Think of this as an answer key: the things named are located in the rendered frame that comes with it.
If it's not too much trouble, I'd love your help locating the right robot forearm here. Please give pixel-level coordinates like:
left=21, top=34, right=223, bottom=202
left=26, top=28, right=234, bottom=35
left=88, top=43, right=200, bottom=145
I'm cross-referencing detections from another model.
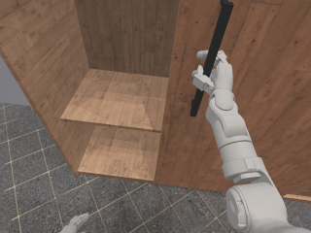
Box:
left=205, top=88, right=288, bottom=219

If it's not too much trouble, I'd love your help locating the left robot hand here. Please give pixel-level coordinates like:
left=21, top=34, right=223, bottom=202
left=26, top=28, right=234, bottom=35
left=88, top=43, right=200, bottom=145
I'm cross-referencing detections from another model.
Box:
left=60, top=213, right=89, bottom=233

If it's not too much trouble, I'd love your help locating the wardrobe door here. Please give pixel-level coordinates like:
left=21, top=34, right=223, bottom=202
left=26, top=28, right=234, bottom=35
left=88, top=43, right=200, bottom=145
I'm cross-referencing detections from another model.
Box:
left=154, top=0, right=311, bottom=197
left=289, top=181, right=311, bottom=197

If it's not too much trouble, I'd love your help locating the right robot hand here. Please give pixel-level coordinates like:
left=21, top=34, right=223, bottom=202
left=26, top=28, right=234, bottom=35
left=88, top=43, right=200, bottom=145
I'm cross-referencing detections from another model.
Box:
left=191, top=50, right=233, bottom=96

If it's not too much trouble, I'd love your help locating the right robot upper arm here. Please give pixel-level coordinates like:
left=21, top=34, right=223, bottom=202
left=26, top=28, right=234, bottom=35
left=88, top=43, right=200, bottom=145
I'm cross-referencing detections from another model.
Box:
left=225, top=182, right=311, bottom=233

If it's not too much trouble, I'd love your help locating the handle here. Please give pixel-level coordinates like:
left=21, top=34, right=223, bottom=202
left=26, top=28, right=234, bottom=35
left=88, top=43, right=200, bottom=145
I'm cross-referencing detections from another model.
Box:
left=190, top=0, right=234, bottom=117

